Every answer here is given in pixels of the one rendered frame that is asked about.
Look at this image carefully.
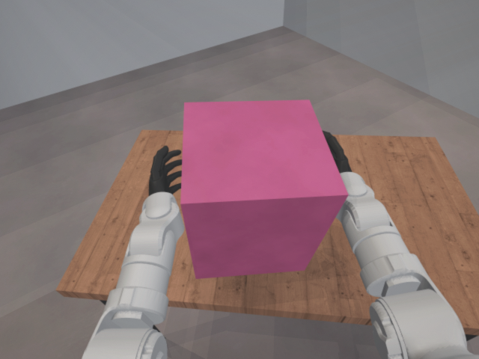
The robot left forearm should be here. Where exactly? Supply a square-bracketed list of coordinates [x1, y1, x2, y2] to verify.
[82, 192, 185, 359]

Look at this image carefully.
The robot right forearm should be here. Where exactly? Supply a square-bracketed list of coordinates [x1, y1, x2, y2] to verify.
[336, 172, 467, 348]

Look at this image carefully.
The left robot upper arm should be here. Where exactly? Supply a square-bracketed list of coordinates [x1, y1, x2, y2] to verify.
[83, 328, 168, 359]

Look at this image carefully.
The robot right hand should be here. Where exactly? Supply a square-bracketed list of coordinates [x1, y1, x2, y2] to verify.
[323, 131, 352, 173]

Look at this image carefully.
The right robot upper arm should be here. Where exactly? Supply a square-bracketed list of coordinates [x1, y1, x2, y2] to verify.
[370, 289, 479, 359]

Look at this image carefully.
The robot left hand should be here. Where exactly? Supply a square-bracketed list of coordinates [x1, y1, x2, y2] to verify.
[149, 146, 182, 196]

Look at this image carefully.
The carton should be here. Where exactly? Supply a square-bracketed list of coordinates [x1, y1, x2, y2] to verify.
[180, 99, 348, 279]

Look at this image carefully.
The table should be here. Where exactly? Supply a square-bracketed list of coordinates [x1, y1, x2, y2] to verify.
[56, 130, 479, 341]

